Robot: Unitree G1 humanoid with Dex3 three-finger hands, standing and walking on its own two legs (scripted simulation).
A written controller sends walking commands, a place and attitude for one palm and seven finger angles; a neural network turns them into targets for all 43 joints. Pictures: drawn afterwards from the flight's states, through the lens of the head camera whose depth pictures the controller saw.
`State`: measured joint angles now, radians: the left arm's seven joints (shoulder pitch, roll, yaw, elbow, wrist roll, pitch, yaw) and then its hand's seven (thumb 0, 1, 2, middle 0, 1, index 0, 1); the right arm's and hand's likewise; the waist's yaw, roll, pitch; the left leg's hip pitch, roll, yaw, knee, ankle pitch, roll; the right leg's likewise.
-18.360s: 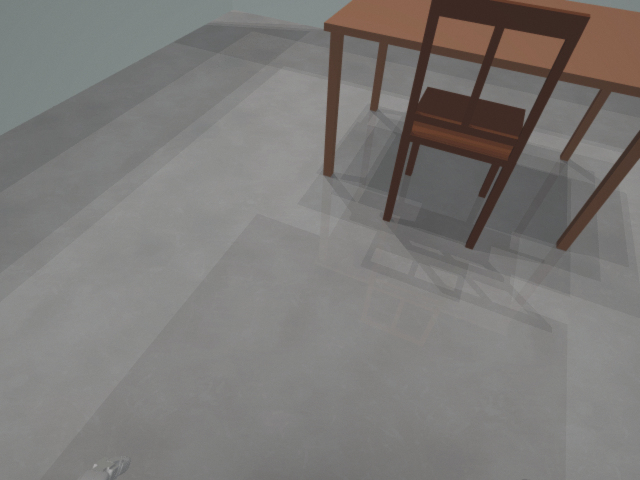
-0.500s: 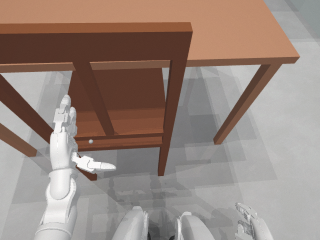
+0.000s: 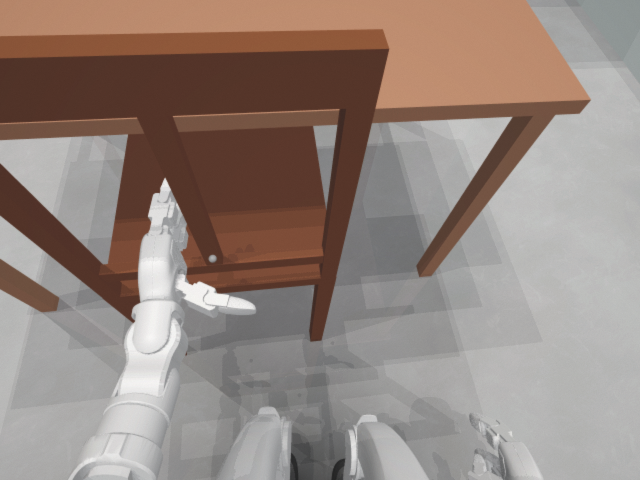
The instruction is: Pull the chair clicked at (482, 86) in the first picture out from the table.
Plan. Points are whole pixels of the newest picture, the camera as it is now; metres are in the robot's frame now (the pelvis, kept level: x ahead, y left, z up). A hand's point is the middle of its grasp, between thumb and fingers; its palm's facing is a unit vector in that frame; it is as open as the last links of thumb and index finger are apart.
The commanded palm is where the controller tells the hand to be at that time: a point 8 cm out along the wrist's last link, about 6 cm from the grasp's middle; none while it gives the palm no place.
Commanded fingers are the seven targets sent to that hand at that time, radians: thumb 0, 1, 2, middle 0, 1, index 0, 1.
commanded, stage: push the fingers through the gap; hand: left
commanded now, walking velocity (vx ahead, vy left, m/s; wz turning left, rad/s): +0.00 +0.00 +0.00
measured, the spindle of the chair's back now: (192, 205) +0.44 +0.17 +0.04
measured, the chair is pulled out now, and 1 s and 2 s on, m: -0.01 -0.01 0.04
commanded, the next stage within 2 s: hook a spindle and tug to test in 0.54 s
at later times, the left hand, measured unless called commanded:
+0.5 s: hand (209, 238) +0.40 +0.15 +0.02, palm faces +0.13 -0.99 -0.04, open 16.9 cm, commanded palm +0.37 +0.20 +0.02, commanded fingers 0.00 -0.50 0.30 -0.06 -0.08 -0.06 -0.08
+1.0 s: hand (214, 242) +0.40 +0.14 +0.02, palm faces +0.14 -0.99 -0.04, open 15.5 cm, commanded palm +0.37 +0.19 +0.02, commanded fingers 0.00 -0.28 0.40 -0.39 -1.12 -0.39 -1.12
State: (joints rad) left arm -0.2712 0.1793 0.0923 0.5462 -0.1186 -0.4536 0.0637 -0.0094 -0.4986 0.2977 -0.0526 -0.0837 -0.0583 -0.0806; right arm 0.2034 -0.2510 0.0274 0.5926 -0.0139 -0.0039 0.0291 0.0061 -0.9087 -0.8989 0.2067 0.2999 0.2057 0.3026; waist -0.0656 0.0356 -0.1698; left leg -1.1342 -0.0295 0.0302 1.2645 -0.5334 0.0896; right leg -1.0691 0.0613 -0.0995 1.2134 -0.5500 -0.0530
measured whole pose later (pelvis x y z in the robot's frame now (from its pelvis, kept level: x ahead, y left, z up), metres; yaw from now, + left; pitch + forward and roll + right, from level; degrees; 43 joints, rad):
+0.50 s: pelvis +0.00 +0.00 +0.00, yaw -1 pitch +24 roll -3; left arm -0.35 0.19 0.14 0.64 -0.09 -0.51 0.08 -0.01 -0.50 0.30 -0.06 -0.08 -0.06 -0.08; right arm 0.24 -0.25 0.02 0.62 -0.02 0.03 0.05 0.01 -0.91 -0.90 0.21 0.30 0.20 0.30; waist -0.07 0.04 -0.18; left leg -1.13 -0.02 0.04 1.25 -0.54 0.09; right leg -1.07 0.07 -0.08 1.21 -0.55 -0.05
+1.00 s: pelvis +0.00 -0.01 +0.00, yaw +0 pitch +23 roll -3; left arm -0.37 0.19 0.14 0.67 -0.11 -0.50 0.08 -0.01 -0.49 0.30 -0.23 -0.62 -0.22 -0.62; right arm 0.22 -0.25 0.02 0.61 -0.02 0.02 0.04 0.00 -0.91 -0.90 0.21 0.30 0.20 0.30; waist -0.07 0.04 -0.18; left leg -1.14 -0.03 0.03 1.26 -0.53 0.08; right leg -1.08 0.06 -0.10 1.22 -0.55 -0.07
